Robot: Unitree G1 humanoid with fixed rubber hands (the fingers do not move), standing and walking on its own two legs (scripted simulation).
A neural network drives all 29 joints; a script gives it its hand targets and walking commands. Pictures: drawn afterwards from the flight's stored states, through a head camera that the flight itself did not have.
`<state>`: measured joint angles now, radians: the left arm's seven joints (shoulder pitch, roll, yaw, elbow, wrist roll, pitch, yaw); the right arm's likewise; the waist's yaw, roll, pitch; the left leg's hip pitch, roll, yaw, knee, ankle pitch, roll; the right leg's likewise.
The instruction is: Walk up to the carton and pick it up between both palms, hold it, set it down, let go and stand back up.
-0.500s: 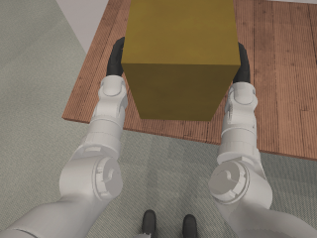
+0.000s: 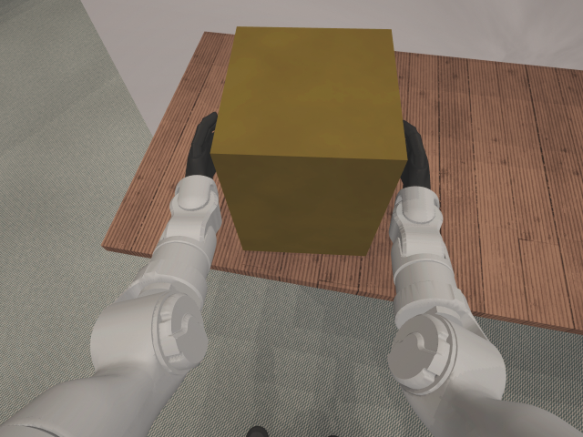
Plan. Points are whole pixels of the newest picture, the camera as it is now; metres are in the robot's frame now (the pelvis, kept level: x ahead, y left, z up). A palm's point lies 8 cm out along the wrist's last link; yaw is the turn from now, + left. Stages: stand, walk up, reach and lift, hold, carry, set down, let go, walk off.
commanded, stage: reach and lift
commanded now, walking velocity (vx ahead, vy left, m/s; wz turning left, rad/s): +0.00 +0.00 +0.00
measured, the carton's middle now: (308, 153) +0.49 -0.03 +0.04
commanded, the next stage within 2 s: none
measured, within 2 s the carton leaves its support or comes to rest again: leaves its support in 1.24 s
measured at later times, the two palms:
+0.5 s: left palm (203, 173) +0.45 +0.12 +0.05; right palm (413, 183) +0.43 -0.17 +0.04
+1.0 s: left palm (207, 181) +0.44 +0.11 +0.05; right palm (421, 192) +0.42 -0.18 +0.04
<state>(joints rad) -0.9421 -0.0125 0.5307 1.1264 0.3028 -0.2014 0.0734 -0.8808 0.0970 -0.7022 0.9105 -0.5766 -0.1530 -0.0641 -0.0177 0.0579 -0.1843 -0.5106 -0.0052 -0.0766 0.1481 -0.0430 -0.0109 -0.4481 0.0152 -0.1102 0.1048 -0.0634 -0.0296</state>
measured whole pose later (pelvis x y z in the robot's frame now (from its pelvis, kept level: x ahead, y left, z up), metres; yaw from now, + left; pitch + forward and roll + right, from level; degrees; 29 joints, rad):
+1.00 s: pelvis -0.01 +0.00 +0.00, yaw -1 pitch +26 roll -1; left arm -0.90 -0.01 0.42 1.15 0.23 -0.25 0.13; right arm -0.85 -0.01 -0.55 1.11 -0.40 -0.31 -0.11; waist -0.03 0.02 -0.28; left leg -0.61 0.00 -0.05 0.20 -0.05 -0.01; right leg -0.55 0.02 -0.07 0.15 -0.06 -0.02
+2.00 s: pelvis -0.04 -0.01 +0.01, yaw +2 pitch +8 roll +0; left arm -0.98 0.05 0.48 0.95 0.27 0.18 0.03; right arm -0.98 0.11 -0.62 0.84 -0.48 0.17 -0.05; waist -0.07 -0.02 -0.09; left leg -0.28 0.00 -0.10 0.18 -0.03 -0.02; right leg -0.22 0.02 -0.12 0.18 -0.09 -0.04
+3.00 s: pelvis -0.08 +0.00 +0.00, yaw +0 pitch -1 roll -1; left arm -0.82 0.02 0.26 0.56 0.20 0.56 0.10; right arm -0.82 -0.01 -0.23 0.74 0.00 0.34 -0.17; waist -0.09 -0.06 -0.09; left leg -0.24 0.02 -0.07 0.34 -0.08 -0.02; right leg -0.16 0.04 -0.09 0.26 -0.09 -0.04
